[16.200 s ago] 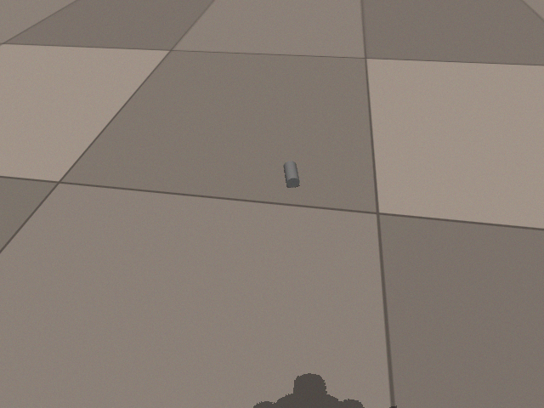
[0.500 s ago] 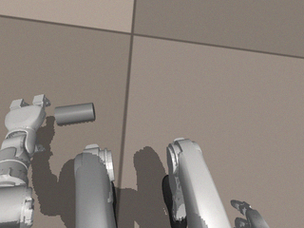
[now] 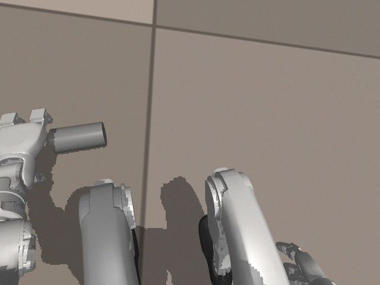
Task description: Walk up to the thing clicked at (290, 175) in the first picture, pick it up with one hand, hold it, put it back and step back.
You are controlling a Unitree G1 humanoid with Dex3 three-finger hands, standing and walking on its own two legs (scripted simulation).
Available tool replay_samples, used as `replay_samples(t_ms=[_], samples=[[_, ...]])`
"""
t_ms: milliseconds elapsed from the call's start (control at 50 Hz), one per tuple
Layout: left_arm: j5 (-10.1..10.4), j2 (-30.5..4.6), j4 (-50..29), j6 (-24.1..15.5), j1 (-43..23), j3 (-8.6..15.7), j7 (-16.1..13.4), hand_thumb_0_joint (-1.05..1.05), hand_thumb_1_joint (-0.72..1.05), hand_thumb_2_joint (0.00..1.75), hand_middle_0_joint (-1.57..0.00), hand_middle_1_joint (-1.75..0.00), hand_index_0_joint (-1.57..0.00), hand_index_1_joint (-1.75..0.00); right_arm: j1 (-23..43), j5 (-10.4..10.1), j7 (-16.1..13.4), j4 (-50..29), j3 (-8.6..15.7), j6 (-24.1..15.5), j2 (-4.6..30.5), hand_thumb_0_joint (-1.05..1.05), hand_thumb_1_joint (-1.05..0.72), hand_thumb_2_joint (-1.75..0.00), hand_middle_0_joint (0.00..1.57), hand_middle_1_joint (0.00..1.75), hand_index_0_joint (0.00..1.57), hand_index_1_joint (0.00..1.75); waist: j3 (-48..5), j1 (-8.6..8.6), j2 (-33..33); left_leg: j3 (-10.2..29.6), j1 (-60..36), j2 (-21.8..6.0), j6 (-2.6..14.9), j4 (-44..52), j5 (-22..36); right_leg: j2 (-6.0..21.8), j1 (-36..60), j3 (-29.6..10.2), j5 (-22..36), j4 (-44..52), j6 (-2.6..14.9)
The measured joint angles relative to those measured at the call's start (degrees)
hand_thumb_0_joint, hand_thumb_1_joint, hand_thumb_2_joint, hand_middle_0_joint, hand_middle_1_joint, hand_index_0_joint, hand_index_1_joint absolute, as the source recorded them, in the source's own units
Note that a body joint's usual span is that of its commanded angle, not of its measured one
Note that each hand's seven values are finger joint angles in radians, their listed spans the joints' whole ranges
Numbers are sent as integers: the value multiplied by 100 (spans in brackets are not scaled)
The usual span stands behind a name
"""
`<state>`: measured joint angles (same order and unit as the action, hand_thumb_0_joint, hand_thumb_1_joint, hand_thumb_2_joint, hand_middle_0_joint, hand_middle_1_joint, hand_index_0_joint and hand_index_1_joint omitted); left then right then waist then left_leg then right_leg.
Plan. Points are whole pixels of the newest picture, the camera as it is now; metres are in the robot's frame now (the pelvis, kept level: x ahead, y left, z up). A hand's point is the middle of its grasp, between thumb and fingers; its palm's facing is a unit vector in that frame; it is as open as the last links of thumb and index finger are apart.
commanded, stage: rise first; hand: left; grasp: from above
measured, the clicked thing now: (79, 137) +0.48 +0.28 -0.31
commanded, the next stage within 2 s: approach in 1.68 s
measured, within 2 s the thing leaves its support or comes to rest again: neither
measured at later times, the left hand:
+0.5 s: hand (43, 149) +0.41 +0.32 -0.19, palm faces -0.44 -0.09 -0.89, open 14.1 cm
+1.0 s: hand (46, 144) +0.43 +0.32 -0.19, palm faces -0.44 -0.09 -0.90, open 14.2 cm
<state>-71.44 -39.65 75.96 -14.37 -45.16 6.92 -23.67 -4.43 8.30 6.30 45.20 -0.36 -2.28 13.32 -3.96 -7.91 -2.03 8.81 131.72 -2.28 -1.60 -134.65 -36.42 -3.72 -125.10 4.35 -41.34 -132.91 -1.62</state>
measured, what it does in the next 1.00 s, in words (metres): stands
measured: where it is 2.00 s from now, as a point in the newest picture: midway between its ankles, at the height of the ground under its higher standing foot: (174, 269)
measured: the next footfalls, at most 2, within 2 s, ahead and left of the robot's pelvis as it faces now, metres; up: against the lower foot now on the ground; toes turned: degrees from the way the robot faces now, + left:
none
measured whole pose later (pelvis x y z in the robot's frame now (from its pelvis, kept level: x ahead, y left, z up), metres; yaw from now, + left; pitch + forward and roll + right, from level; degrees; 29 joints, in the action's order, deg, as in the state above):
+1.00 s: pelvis +0.00 +0.00 -0.02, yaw -2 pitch +33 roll -8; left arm -71.3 -41.8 80.4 -12.7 -49.2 7.1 -25.4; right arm -4.9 9.4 7.0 45.0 -3.1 -2.9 14.3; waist -2.2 -10.6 -2.4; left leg 10.3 134.2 -2.2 -1.9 -138.0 -37.4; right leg -4.2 -127.2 5.4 -41.9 -135.4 -1.8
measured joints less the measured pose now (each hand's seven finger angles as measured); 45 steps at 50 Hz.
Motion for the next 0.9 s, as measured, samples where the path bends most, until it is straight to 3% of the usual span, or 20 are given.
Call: replay_samples(t_ms=[420,900], samples=[[93,-74,38,123,-80,70,-73,0,-52,100,-10,-100,-9,-100,-40,59,34,-22,-72,-27,89,0,-91,-91,20,30,20,29,158,-120,-15,75,112,-21,-17,-181,-93,-44,-112,52,-49,-133,-5],[21,-175,338,160,-322,16,-158,0,-54,101,-11,-99,-9,-100,-37,100,66,-26,-226,-67,89,0,-91,-91,20,30,20,29,201,-227,-29,136,230,3,-22,-316,-95,-49,-197,98,-51,-232,-18]])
